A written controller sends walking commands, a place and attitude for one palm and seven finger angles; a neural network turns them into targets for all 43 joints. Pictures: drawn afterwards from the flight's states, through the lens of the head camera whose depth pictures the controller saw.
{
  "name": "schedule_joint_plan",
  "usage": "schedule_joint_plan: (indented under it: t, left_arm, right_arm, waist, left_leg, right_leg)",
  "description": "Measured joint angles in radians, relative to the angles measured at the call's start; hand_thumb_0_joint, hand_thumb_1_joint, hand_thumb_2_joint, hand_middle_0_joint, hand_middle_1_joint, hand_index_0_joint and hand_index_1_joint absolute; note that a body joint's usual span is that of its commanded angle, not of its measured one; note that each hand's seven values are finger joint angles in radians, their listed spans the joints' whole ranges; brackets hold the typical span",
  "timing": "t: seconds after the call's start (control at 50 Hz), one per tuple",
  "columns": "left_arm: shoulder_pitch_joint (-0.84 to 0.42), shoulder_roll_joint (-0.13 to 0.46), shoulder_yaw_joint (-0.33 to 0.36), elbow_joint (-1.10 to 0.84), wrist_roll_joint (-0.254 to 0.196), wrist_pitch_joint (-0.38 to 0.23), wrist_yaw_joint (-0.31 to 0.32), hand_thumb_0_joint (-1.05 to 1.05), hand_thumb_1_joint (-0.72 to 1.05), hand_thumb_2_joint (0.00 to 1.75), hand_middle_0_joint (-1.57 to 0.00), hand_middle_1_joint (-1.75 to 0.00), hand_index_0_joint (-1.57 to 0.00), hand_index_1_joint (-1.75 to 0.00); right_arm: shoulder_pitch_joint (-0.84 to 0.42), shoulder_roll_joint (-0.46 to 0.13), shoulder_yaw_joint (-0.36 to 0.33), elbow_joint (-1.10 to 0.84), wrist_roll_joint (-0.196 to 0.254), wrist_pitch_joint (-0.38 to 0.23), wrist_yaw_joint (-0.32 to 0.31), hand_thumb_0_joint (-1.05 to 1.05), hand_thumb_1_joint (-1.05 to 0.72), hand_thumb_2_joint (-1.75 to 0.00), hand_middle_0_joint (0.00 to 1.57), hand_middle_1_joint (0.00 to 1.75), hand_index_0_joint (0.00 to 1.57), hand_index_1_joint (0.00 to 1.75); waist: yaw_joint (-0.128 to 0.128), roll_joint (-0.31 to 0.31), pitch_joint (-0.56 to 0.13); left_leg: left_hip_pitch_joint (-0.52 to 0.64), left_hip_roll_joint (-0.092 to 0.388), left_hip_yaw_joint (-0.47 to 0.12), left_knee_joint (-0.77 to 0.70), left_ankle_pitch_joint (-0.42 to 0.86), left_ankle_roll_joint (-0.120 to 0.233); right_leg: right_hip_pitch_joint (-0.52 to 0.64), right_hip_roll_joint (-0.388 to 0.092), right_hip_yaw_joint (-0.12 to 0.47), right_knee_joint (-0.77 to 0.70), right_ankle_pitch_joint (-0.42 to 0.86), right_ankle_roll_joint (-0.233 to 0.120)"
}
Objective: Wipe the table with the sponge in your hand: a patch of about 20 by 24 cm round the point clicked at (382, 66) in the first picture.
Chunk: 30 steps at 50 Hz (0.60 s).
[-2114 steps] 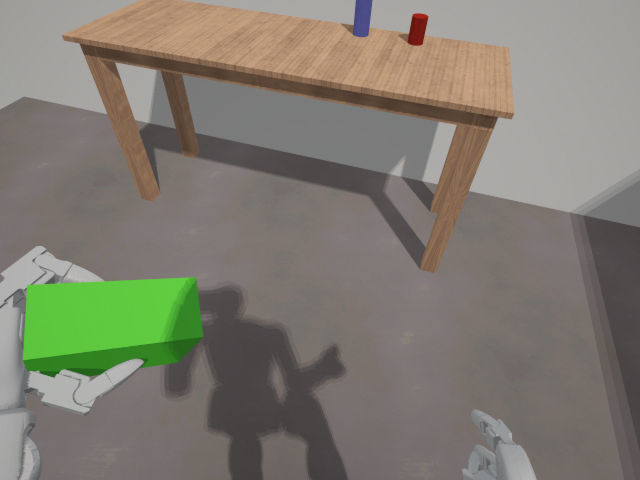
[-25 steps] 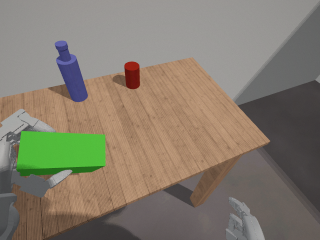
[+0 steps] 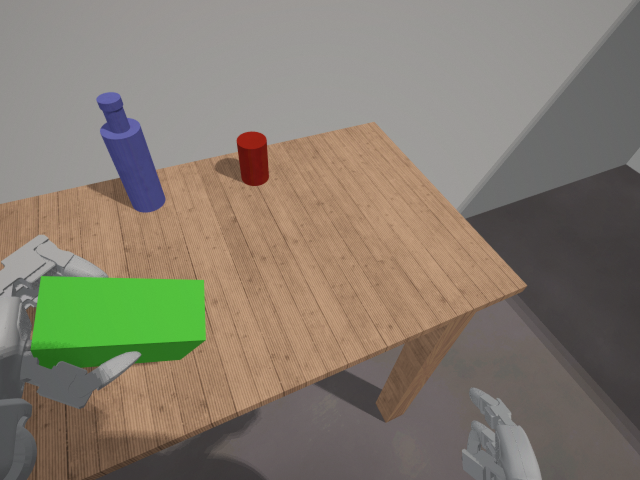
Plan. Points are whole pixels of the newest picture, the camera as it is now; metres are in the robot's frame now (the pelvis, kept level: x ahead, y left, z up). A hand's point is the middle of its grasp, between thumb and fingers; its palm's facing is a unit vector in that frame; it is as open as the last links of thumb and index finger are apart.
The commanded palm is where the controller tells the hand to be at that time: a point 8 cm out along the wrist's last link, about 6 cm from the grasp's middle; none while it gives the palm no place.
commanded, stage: shuffle to correct the standing spot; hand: left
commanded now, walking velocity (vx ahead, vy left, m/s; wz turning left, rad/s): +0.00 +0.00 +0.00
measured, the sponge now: (147, 324) +0.24 +0.20 +0.12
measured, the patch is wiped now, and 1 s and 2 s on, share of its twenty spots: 0.00 0.00 0.00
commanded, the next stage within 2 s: none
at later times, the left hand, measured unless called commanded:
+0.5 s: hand (139, 311) +0.23 +0.20 +0.15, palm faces +0.33 -0.86 -0.38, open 10.1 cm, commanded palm +0.17 +0.24 +0.17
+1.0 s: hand (195, 310) +0.24 +0.15 +0.15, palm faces +0.34 -0.87 -0.36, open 10.1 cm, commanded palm +0.18 +0.19 +0.17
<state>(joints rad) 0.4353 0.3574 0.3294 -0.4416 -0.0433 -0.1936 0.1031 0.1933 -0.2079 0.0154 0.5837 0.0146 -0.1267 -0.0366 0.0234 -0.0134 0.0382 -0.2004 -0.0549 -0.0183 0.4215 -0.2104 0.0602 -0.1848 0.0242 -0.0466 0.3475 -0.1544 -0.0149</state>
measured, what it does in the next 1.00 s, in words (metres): shifts its weight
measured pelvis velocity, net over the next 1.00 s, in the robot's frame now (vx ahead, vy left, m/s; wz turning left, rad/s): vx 0.02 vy -0.09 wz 0.02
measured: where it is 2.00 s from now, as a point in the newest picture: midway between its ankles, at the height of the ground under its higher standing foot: outside the picture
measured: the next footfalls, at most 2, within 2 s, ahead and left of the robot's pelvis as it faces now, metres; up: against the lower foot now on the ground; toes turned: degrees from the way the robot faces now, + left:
none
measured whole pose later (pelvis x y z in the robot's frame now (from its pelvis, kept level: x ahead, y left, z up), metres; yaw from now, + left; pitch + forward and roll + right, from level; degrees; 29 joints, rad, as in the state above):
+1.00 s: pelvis +0.02 -0.09 -0.01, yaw +1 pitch +0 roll +0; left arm 0.48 0.39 0.35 -0.53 -0.11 -0.11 0.10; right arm 0.19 -0.21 0.00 0.57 0.03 -0.05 -0.03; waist -0.01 -0.03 0.02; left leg -0.23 0.07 -0.05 0.51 -0.29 -0.04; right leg -0.20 0.14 -0.11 0.41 -0.23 -0.12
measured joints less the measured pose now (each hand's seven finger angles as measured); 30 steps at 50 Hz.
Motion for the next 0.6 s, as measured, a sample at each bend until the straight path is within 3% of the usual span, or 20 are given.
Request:
schedule_joint_plan:
  t: [0.3,0.48,0.6]
  left_arm:
    - [-0.023,0.019,0.015,-0.016,-0.013,0.015,-0.005,-0.01,-0.50,1.04,-0.73,-1.34,-0.75,-1.33]
    - [0.018,0.025,0.010,-0.035,-0.026,0.034,-0.006,-0.01,-0.50,1.04,-0.73,-1.34,-0.74,-1.34]
    - [0.037,0.032,0.018,-0.045,-0.039,0.051,-0.004,-0.01,-0.50,1.04,-0.73,-1.34,-0.75,-1.33]
  right_arm:
    - [0.013,0.026,0.008,-0.003,0.000,0.016,0.008,0.01,-0.90,-0.90,0.20,0.30,0.21,0.30]
    - [0.023,0.023,0.005,0.001,0.001,0.028,0.009,0.01,-0.90,-0.90,0.20,0.30,0.21,0.30]
    - [0.026,0.012,-0.005,0.007,0.002,0.031,0.003,0.01,-0.90,-0.90,0.20,0.30,0.21,0.30]
  waist:
    - [-0.007,-0.021,-0.001]
    - [-0.031,-0.010,-0.010]
    - [-0.025,-0.004,-0.013]
  left_leg:
    - [0.002,0.018,0.004,-0.017,0.007,-0.027]
    - [-0.005,0.039,-0.020,-0.005,-0.008,-0.053]
    - [-0.011,0.060,-0.035,0.020,-0.030,-0.075]
  right_leg:
    - [-0.016,0.017,0.004,0.014,-0.005,-0.025]
    - [-0.015,0.039,-0.018,0.015,-0.021,-0.054]
    - [-0.012,0.060,-0.034,0.025,-0.037,-0.078]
